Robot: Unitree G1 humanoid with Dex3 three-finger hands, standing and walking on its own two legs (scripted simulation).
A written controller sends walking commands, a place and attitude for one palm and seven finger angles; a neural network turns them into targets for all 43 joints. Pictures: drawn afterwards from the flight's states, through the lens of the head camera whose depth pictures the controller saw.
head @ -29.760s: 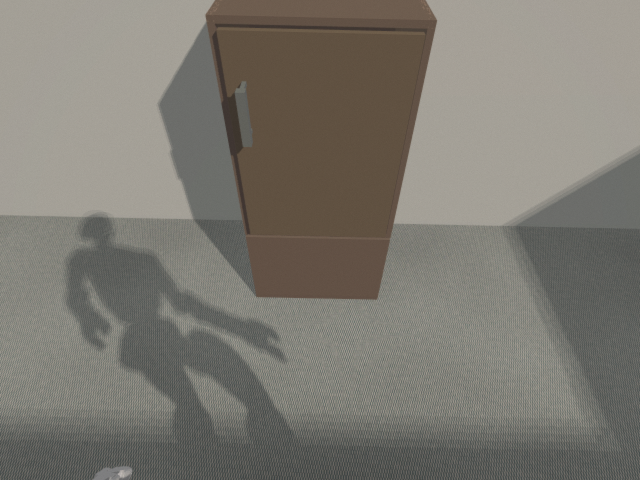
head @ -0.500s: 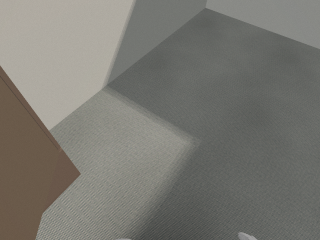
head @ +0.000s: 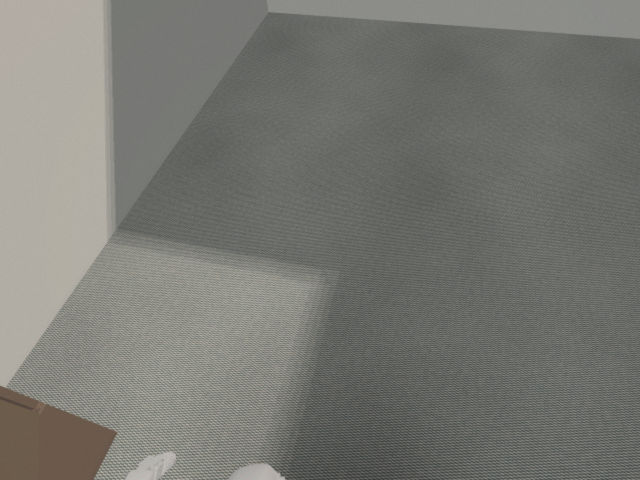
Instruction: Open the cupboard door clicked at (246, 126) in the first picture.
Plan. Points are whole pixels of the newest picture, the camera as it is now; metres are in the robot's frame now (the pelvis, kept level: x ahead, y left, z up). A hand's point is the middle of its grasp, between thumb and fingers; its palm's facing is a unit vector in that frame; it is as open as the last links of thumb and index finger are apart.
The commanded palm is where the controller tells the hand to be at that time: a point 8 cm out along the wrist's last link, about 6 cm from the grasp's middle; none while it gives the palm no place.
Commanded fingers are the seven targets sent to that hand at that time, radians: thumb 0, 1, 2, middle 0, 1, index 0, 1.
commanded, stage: walk to a spot facing it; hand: left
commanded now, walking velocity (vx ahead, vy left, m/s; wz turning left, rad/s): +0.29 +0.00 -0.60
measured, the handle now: out of the picture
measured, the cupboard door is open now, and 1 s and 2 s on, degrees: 37 37 37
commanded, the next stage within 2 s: turn to face it in 1.26 s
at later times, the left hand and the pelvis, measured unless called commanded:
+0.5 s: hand (189, 422) +0.21 +0.23 -0.17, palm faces -0.22 -0.96 -0.17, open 7.4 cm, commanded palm none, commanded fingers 0.00 0.90 0.90 -0.20 -0.30 -0.20 -0.30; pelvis +0.15 +0.03 +0.01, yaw -17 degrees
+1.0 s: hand (353, 254) +0.51 -0.03 -0.15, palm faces -0.57 -0.79 -0.23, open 7.3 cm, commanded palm none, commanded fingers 0.00 0.90 0.90 -0.20 -0.30 -0.20 -0.30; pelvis +0.31 -0.11 +0.00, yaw -35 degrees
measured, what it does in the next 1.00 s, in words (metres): walks ahead, turning right: left foot, then right foot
